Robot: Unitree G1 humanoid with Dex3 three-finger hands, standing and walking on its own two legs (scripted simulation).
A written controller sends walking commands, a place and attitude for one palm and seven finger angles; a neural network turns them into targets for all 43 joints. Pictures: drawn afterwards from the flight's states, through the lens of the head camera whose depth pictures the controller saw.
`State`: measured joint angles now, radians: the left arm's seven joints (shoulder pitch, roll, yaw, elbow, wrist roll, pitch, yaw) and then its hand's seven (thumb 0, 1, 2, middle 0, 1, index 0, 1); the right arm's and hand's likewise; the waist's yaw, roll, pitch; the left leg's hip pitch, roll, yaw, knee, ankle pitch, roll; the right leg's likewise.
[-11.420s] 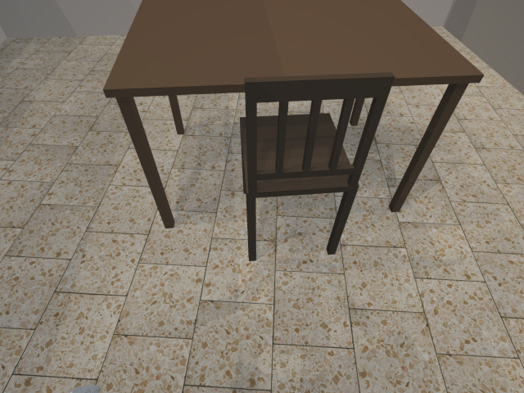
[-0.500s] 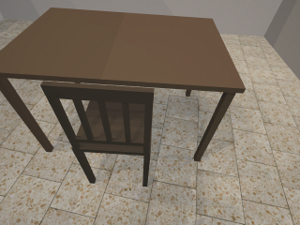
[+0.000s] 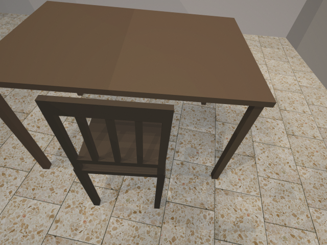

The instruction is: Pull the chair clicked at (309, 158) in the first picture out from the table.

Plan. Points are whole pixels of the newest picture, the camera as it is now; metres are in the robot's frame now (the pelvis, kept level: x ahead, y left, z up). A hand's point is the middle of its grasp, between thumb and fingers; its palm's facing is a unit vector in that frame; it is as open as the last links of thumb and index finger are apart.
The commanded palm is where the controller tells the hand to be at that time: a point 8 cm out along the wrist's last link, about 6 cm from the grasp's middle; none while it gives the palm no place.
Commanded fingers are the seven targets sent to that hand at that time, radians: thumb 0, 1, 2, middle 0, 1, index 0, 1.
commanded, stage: come to a stop and stand still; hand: left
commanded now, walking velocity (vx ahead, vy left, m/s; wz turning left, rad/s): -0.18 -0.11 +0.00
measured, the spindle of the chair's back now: (114, 141) +0.44 +0.19 -0.10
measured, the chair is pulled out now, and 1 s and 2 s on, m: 0.00 0.00 0.00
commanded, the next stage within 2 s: look again from close up in 1.20 s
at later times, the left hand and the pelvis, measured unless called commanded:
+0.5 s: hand out of the picture +0.05 +0.17 -0.17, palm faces +0.03 -0.98 -0.22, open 7.3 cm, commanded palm none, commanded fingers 0.00 0.90 0.90 -0.20 -0.30 -0.20 -0.30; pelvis -0.01 +0.00 +0.00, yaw +0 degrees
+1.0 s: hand out of the picture -0.03 +0.14 -0.16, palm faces +0.03 -0.98 -0.21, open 7.4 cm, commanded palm none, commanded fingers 0.00 0.90 0.90 -0.20 -0.30 -0.20 -0.30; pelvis -0.02 -0.03 +0.01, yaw +1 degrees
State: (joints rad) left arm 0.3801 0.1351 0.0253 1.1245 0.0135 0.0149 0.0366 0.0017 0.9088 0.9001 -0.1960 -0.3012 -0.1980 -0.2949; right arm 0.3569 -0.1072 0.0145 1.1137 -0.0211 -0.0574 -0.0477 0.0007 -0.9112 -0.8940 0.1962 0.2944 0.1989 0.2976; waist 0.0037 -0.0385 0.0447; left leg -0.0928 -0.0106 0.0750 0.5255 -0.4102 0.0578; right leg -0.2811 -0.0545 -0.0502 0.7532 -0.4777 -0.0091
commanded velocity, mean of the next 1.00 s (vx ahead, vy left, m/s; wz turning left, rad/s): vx -0.02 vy -0.01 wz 0.00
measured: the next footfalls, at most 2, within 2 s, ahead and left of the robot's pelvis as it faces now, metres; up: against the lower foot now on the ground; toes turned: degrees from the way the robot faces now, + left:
right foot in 0.08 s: +0.07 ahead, -0.13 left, +0.00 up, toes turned -3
